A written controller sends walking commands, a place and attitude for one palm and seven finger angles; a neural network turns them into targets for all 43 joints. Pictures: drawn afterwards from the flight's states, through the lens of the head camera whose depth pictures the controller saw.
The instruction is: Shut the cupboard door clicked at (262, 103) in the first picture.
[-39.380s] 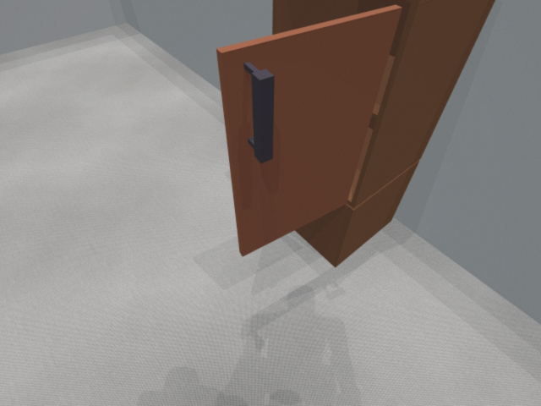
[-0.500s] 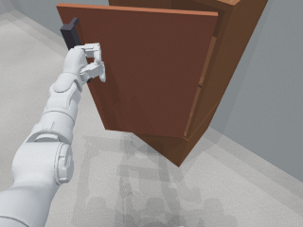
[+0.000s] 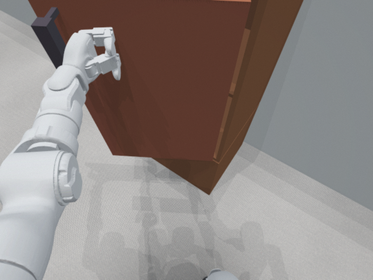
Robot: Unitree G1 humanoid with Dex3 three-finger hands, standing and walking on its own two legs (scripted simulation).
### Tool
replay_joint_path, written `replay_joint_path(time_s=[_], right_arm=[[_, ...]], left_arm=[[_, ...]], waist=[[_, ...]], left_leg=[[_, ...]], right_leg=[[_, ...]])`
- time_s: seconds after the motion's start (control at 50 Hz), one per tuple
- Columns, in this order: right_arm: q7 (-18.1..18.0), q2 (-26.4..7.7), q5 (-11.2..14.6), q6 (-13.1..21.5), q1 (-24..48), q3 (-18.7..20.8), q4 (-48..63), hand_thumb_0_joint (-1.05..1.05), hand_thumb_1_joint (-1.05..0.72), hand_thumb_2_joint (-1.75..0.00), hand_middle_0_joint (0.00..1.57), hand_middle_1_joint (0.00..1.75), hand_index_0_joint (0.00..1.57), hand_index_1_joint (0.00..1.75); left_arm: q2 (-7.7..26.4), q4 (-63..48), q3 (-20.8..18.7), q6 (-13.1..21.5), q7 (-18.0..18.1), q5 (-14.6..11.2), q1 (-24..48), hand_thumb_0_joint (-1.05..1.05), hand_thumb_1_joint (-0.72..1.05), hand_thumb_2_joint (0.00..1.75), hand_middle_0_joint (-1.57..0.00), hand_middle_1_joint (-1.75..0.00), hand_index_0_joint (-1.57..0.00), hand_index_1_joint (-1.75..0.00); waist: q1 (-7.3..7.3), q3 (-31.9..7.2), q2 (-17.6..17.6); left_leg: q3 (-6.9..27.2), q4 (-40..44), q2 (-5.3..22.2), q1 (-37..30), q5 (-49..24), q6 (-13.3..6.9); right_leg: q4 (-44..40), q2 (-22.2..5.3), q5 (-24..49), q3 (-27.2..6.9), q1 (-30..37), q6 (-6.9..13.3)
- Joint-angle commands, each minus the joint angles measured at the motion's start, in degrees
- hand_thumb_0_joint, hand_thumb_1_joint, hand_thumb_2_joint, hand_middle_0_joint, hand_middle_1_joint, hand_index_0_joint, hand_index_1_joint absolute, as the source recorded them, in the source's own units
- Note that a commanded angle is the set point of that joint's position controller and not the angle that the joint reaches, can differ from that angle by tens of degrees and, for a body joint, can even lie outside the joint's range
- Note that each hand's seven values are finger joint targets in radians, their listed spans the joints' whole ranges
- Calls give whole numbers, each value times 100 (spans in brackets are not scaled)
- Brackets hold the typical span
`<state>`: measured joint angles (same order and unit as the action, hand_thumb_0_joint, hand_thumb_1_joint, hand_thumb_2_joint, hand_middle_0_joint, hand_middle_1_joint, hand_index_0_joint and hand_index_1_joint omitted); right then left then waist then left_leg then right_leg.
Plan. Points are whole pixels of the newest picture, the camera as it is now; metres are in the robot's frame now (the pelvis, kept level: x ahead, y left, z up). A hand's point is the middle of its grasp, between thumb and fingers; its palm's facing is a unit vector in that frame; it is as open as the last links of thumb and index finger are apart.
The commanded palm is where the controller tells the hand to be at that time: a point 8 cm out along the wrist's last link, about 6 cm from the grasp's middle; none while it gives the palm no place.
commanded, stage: push the door shut along its arc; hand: left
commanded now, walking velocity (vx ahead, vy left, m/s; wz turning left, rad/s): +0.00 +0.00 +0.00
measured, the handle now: (67, 56) +0.56 +0.18 +0.16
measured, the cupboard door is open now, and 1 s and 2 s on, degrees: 31 13 13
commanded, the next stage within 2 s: pull the fist back off the door in 0.46 s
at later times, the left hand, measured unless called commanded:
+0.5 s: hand (131, 48) +0.55 +0.05 +0.17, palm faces -0.36 -0.93 -0.01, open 3.4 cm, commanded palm +0.58 +0.09 +0.16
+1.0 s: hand (145, 46) +0.57 +0.02 +0.16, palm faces +0.08 -1.00 +0.02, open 3.1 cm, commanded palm +0.52 +0.07 +0.16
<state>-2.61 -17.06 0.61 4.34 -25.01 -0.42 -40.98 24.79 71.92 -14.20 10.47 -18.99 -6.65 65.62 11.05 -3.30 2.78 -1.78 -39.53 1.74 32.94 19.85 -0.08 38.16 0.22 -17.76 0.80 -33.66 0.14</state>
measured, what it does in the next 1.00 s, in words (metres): stands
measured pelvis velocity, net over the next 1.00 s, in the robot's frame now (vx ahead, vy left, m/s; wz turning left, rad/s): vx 0.02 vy -0.01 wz -0.02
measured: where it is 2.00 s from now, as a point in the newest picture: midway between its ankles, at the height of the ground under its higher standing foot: outside the picture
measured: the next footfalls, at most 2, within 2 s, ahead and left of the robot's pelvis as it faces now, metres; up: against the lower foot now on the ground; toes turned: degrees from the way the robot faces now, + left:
none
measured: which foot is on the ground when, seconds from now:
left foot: down 0.00-1.00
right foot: down 0.00-1.00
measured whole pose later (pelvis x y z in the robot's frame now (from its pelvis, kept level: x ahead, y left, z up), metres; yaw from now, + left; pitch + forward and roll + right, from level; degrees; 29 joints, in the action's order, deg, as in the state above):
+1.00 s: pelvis +0.02 -0.01 +0.00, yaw -1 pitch +18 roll -1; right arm 3.9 -13.8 -4.0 1.3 -29.8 0.8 -40.1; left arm 13.6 72.2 -21.2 8.6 12.8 1.0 70.1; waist 11.9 -6.5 4.8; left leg -2.2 -39.4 2.9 36.1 20.8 0.6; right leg 37.9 1.5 -18.3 0.3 -37.2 0.8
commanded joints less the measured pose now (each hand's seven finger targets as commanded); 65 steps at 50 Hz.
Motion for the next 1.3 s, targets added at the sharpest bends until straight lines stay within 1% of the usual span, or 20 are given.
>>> replay_joint_path(time_s=[0.0, 0.06, 0.1, 0.26, 0.32, 0.4, 0.54, 0.56, 0.6, 0.64, 0.72, 0.78, 0.88, 0.94, 1.0, 1.08, 1.16, 1.18, 1.24, 1.28], right_arm=[[-113, -955, -27, 177, -770, 323, 267, 0, -90, -90, 20, 30, 20, 30], [-108, -989, -56, 183, -788, 314, 234, 0, -90, -90, 20, 30, 20, 30], [-119, -952, -72, 209, -811, 311, 243, 0, -90, -90, 20, 30, 20, 30], [-122, -1068, -106, 202, -919, 318, 64, 0, -90, -90, 20, 30, 20, 30], [-119, -1056, -141, 231, -954, 318, -5, 0, -90, -90, 20, 30, 20, 30], [-128, -1064, -164, 239, -1106, 324, -112, 0, -90, -90, 20, 30, 20, 30], [-119, -1109, -206, 219, -1268, 314, -212, 0, -90, -90, 20, 30, 20, 30], [-9, -881, -262, 248, -1414, 185, -68, 0, -90, -90, 20, 30, 20, 30], [225, -821, -373, 271, -1530, 235, -2, 0, -90, -90, 20, 30, 20, 30], [412, -847, -552, 242, -1632, 272, 35, 0, -90, -90, 20, 30, 20, 30], [747, -744, -774, 212, -1774, 406, 116, 0, -90, -90, 20, 30, 20, 30], [791, -762, -706, 64, -1784, 530, 203, 0, -90, -90, 20, 30, 20, 30], [598, -739, -455, -216, -1519, 540, 340, 0, -90, -90, 20, 30, 20, 30], [544, -631, -431, -177, -1384, 487, 390, 0, -90, -90, 20, 30, 20, 30], [591, -519, -442, -71, -1233, 489, 470, 0, -90, -90, 20, 30, 20, 30], [652, -529, -353, -135, -934, 527, 461, 0, -90, -90, 20, 30, 20, 30], [503, -538, -163, -248, -529, 524, 566, 0, -90, -90, 20, 30, 20, 30], [469, -481, -134, -228, -396, 503, 593, 0, -90, -90, 20, 30, 20, 30], [348, -402, -106, -71, -112, 467, 602, 0, -90, -90, 20, 30, 20, 30], [317, -334, -135, 61, -20, 441, 526, 0, -90, -90, 20, 30, 20, 30]], left_arm=[[1045, -1018, -53, 266, -44, -171, 3627, 0, 90, 90, -130, -150, -130, -150], [1447, -876, -308, 258, -23, -55, 3818, 0, 90, 90, -130, -150, -130, -150], [1121, -985, -51, 340, -46, -88, 4018, 0, 90, 90, -130, -150, -130, -150], [1071, -472, 111, 248, -195, -5, 4591, 0, 90, 90, -130, -150, -130, -150], [849, -486, 267, 265, -207, 15, 4924, 0, 90, 90, -130, -150, -130, -150], [716, -362, 345, 239, -203, -1, 5131, 0, 90, 90, -130, -150, -130, -150], [1059, -118, 195, 177, -151, 175, 5453, 0, 90, 90, -130, -150, -130, -150], [1233, -121, -960, -21, 1052, -151, 5657, 0, 90, 90, -130, -150, -130, -150], [691, -222, -697, -111, 2035, 123, 5226, 0, 90, 90, -130, -150, -130, -150], [756, -272, -968, -72, 2789, 394, 5031, 0, 90, 90, -130, -150, -130, -150], [440, -1044, -672, 450, 3980, 1446, 4675, 0, 90, 90, -130, -150, -130, -150], [325, -1298, -364, 568, 3760, 1568, 4390, 0, 90, 90, -130, -150, -130, -150], [299, -1314, -558, 133, 3151, 892, 4107, 0, 90, 90, -130, -150, -130, -150], [308, -1618, -827, 326, 3198, 646, 3645, 0, 90, 90, -130, -150, -130, -150], [-190, -2043, -478, 723, 3344, 774, 2896, 0, 90, 90, -130, -150, -130, -150], [-858, -1536, 90, 467, 3302, 968, 1808, 0, 90, 90, -130, -150, -130, -150], [-1023, -1982, 238, 5, 3057, 549, 2029, 0, 90, 90, -130, -150, -130, -150], [-1330, -2328, 493, 2, 3021, 415, 2362, 0, 90, 90, -130, -150, -130, -150], [-1392, -3354, 609, 298, 3080, 224, 2775, 0, 90, 90, -130, -150, -130, -150], [-1485, -3631, 745, 531, 3181, 262, 2970, 0, 90, 90, -130, -150, -130, -150]], waist=[[291, -2287, -196], [293, -2490, -128], [381, -2575, 26], [650, -2559, -35], [730, -2685, 337], [888, -2695, 328], [971, -2832, 381], [699, -2980, 673], [645, -3164, 604], [627, -3197, 242], [450, -3803, 470], [367, -3985, 296], [159, -3613, -195], [-45, -3303, -246], [-177, -3003, -202], [-157, -2192, -643], [-205, -2043, -732], [-146, -1990, -670], [-241, -2407, -179], [-203, -2587, -242]], left_leg=[[241, 125, -219, -1373, -1853, -201], [286, 53, -224, -1267, -1824, -190], [291, -5, -236, -1400, -1964, -203], [438, -172, -192, -1366, -1694, -186], [493, -250, -183, -1609, -1776, -163], [525, -348, -156, -1635, -1842, -201], [523, -467, -175, -1367, -1772, -205], [565, -429, -96, -874, -1672, -109], [628, -353, -94, -979, -1801, -49], [543, -446, -115, -811, -2051, -68], [418, -637, -107, -1094, -2834, -17], [270, -494, -151, -1280, -2970, -40], [53, -63, -252, -1054, -2498, -124], [3, 72, -247, -1075, -2598, -117], [-63, 56, -260, -1217, -2801, -126], [-138, 202, -240, -1068, -2415, -137], [-165, 377, -280, -1263, -1957, -149], [-138, 424, -295, -1377, -1834, -154], [-59, 380, -275, -1906, -2010, -135], [-7, 348, -279, -2032, -2003, -131]], right_leg=[[-334, 161, 2192, 52, 700, 47], [-272, 139, 2205, -3, 683, 34], [-208, 148, 2241, 52, 577, 51], [-165, 175, 1764, 72, -94, 37], [-105, 185, 1625, 107, -424, 47], [-74, 205, 1560, 161, -648, 61], [12, 225, 1542, 162, -751, 52], [-103, 188, 1464, 89, -440, 8], [15, 209, 1456, 219, -394, -19], [38, 201, 1722, 240, -248, -58], [266, 229, 2292, 259, -200, -29], [168, 234, 2764, 179, 445, 15], [-184, 270, 3235, 76, 1432, 13], [-234, 283, 3451, 91, 1682, 24], [-199, 278, 3571, 119, 1660, 39], [-332, 248, 3271, 157, 1394, 4], [-592, 218, 2959, 85, 1538, 2], [-658, 215, 2832, 74, 1525, -4], [-602, 216, 2747, 59, 1570, 36], [-541, 213, 2683, 69, 1559, 23]])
